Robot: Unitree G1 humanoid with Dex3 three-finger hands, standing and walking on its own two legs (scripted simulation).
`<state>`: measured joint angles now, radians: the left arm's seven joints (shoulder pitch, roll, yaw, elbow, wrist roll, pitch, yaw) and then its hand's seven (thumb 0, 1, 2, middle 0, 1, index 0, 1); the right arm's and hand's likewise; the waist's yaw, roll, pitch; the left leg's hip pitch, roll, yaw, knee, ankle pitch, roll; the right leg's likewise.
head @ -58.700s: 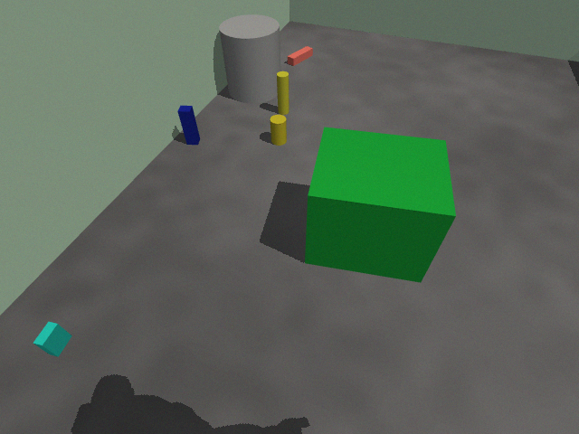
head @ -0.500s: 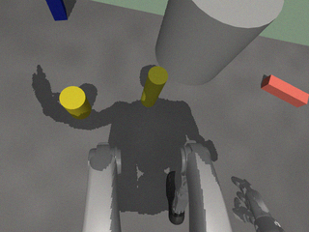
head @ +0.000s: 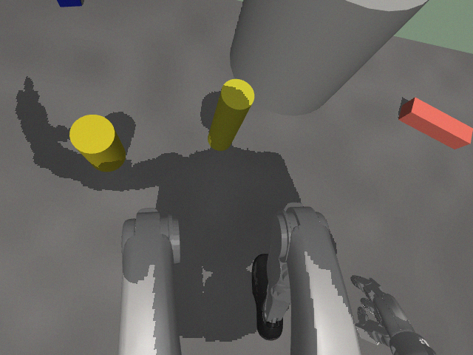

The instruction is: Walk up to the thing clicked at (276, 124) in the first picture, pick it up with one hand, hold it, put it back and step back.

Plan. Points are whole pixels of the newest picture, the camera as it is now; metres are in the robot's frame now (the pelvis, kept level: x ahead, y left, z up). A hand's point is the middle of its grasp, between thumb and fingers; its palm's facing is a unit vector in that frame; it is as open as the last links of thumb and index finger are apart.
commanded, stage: go down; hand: left
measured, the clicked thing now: (100, 145) +0.50 +0.29 -0.30
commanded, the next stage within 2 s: approach in 0.38 s
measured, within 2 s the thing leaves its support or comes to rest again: neither
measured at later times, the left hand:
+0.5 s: hand out of the picture +0.39 +0.47 +0.01, palm faces +0.40 -0.91 -0.07, open 17.2 cm
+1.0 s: hand (5, 153) +0.43 +0.41 -0.17, palm faces +0.36 -0.93 +0.02, open 17.5 cm
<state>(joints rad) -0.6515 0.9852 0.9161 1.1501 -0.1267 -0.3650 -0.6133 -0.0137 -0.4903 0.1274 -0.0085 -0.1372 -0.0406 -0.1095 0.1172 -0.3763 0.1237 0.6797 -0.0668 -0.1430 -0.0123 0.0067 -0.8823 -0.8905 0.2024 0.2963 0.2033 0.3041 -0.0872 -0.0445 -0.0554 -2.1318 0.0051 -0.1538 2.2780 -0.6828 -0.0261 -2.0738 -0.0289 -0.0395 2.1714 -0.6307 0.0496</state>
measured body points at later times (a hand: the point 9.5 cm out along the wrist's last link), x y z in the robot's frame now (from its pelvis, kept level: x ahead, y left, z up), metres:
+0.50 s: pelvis +0.00 +0.01 -0.02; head +0.22 +0.09 +0.37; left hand +0.36 +0.52 +0.02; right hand +0.14 -0.28 -0.11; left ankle +0.09 +0.13 -0.34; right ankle +0.12 -0.14 -0.34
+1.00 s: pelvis +0.00 +0.01 -0.07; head +0.24 +0.15 +0.28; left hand +0.40 +0.45 -0.17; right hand +0.14 -0.26 -0.12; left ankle +0.09 +0.13 -0.34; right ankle +0.12 -0.14 -0.34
